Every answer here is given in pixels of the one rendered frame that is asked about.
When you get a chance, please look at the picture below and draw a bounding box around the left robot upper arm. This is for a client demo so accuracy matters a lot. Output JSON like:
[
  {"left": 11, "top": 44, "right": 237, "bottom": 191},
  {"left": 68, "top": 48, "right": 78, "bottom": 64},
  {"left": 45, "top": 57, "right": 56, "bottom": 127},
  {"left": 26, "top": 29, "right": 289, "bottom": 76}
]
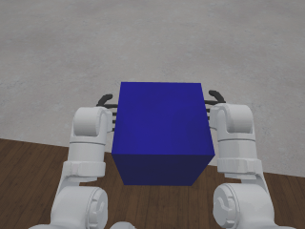
[{"left": 29, "top": 185, "right": 108, "bottom": 229}]

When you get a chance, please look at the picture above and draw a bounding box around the robot right hand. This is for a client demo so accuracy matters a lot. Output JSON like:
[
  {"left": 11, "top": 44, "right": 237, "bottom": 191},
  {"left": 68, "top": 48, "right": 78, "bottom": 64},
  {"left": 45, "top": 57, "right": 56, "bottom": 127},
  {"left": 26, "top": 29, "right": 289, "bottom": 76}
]
[{"left": 204, "top": 90, "right": 226, "bottom": 129}]

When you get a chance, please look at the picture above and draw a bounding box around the robot left hand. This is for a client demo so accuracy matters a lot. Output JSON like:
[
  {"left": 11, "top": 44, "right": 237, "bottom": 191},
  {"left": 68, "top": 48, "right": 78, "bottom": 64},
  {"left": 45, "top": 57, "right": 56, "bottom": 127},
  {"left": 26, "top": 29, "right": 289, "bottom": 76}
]
[{"left": 95, "top": 94, "right": 118, "bottom": 132}]

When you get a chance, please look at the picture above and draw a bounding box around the carton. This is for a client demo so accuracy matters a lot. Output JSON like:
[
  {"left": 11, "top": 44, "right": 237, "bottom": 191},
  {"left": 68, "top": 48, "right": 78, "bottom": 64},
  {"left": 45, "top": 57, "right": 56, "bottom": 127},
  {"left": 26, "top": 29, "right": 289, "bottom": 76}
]
[{"left": 112, "top": 81, "right": 215, "bottom": 186}]

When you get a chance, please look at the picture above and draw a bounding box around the right robot upper arm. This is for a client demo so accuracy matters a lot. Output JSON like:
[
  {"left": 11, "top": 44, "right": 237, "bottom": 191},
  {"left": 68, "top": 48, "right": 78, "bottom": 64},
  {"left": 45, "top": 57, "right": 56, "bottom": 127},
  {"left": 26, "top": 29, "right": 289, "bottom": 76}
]
[{"left": 213, "top": 183, "right": 296, "bottom": 229}]

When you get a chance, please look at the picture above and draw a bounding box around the robot left forearm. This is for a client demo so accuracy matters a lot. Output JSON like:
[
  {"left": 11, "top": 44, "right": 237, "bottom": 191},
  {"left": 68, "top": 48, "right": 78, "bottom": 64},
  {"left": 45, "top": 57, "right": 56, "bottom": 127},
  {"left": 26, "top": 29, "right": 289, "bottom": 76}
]
[{"left": 51, "top": 106, "right": 112, "bottom": 214}]

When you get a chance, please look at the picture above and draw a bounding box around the robot right forearm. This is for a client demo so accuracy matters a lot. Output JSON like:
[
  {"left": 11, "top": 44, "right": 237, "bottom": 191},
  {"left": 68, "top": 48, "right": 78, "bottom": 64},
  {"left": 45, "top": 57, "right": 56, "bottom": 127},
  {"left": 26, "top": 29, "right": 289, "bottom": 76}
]
[{"left": 209, "top": 103, "right": 275, "bottom": 217}]

